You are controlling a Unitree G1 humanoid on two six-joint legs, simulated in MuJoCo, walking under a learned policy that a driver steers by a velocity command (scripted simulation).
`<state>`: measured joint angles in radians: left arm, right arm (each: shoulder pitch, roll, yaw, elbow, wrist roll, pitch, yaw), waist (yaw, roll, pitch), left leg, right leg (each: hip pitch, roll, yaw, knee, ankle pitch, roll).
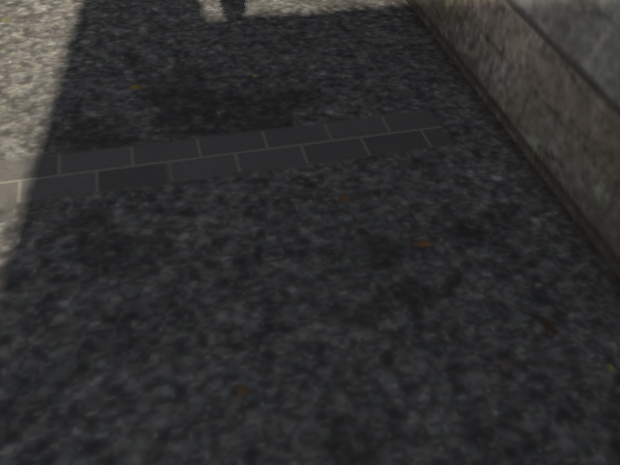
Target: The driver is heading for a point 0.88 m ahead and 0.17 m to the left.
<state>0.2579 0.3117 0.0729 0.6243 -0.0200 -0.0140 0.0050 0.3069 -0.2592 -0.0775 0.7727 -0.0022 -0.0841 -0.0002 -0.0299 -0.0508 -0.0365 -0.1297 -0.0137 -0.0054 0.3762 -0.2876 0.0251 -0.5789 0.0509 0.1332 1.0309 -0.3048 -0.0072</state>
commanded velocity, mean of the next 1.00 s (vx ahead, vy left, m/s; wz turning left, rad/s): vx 0.47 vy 0.00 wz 0.15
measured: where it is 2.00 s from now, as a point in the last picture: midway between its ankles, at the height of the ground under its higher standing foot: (270, 336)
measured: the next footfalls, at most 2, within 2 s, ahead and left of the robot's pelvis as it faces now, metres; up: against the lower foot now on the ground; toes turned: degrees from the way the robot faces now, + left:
right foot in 0.28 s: +0.27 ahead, -0.17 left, +0.00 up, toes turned -4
left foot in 0.82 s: +0.58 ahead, +0.07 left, +0.00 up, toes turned +10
